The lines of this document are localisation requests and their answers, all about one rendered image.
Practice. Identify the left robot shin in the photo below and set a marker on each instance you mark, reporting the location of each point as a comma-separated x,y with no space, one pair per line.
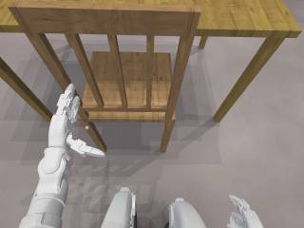
131,219

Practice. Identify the table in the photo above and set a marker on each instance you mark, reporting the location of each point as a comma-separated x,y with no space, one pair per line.
270,19

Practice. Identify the left robot forearm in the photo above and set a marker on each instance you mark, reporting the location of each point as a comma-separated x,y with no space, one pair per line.
49,199

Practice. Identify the robot left hand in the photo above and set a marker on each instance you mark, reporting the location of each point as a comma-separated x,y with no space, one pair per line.
62,123

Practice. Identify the chair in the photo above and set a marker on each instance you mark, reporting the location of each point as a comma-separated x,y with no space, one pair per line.
120,86

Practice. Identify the robot right hand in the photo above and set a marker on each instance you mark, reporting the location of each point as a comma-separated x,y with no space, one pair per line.
249,218

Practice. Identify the left robot thigh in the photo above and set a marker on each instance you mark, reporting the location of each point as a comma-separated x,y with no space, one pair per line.
120,210

